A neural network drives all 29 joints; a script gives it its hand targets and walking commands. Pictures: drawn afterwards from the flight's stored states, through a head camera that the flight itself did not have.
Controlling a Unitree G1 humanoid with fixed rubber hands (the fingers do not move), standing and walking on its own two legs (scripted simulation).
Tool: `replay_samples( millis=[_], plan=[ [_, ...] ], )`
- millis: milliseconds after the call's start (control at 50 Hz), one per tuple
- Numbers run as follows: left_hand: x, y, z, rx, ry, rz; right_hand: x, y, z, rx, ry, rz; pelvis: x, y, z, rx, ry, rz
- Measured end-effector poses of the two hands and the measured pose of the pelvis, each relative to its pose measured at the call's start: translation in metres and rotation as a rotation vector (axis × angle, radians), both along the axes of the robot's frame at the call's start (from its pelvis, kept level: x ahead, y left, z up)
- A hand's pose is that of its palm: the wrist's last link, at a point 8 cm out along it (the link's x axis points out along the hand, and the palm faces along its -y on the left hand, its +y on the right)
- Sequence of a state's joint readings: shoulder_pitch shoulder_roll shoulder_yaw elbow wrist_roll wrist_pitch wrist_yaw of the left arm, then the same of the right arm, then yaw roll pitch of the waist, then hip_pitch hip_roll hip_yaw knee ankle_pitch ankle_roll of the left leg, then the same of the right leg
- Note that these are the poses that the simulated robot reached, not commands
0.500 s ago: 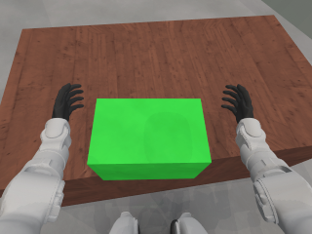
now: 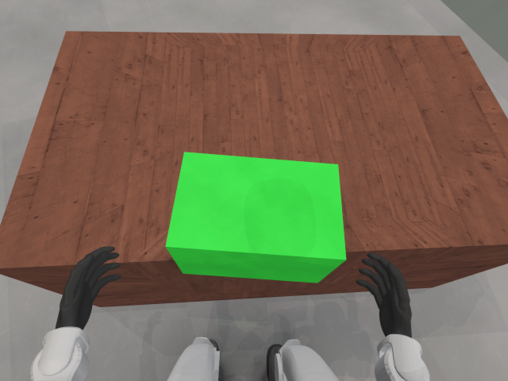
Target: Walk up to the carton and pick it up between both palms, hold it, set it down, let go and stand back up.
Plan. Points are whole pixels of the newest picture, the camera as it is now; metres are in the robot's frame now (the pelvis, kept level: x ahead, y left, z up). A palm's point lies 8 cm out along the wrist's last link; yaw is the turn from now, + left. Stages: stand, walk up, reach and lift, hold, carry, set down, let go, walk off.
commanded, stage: set down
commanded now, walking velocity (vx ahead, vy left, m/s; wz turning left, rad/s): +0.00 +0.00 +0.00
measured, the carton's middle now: (255, 222) +0.38 +0.00 -0.09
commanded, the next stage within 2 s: let go in 1.08 s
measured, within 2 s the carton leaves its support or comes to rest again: neither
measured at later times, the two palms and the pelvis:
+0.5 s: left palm (91, 307) +0.23 +0.25 -0.05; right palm (389, 306) +0.23 -0.21 -0.05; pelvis +0.06 -0.01 +0.02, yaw +1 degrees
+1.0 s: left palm (100, 318) +0.21 +0.23 -0.05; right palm (393, 307) +0.22 -0.21 -0.05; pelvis +0.08 +0.00 +0.03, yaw +0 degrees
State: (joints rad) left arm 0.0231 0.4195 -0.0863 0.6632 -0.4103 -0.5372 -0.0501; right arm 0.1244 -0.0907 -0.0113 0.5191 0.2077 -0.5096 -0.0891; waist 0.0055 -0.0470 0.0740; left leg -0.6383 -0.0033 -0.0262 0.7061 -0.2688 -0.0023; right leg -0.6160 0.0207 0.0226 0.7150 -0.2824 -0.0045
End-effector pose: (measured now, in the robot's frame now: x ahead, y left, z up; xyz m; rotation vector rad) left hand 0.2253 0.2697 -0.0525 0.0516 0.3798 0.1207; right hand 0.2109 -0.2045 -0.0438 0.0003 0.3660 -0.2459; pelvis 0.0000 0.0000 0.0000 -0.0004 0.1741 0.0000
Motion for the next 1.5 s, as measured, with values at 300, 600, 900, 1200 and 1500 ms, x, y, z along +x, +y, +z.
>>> replay_samples(
  millis=[300,600,900,1200,1500],
  plan=[
    [0.047,-0.008,0.046,0.017,0.031,-0.035,0.081,0.020,0.032,-0.009,0.053,0.104,0.037,-0.003,0.016,-0.001,-0.209,0.050],
    [0.011,-0.024,0.010,0.025,0.220,-0.011,0.017,-0.007,-0.003,-0.032,0.207,0.110,0.061,-0.008,0.025,0.005,-0.223,0.000],
    [-0.001,-0.031,0.007,0.030,0.361,-0.021,0.026,-0.003,-0.001,-0.065,0.253,0.153,0.082,0.002,0.032,-0.005,-0.268,-0.007],
    [-0.006,-0.046,-0.001,0.074,0.440,-0.028,0.003,-0.019,-0.007,-0.085,0.349,0.149,0.068,-0.001,0.033,-0.003,-0.254,-0.022],
    [-0.008,-0.053,-0.002,0.062,0.487,-0.014,-0.003,-0.026,-0.008,-0.105,0.371,0.169,0.065,-0.007,0.033,0.002,-0.258,-0.032]
  ],
)
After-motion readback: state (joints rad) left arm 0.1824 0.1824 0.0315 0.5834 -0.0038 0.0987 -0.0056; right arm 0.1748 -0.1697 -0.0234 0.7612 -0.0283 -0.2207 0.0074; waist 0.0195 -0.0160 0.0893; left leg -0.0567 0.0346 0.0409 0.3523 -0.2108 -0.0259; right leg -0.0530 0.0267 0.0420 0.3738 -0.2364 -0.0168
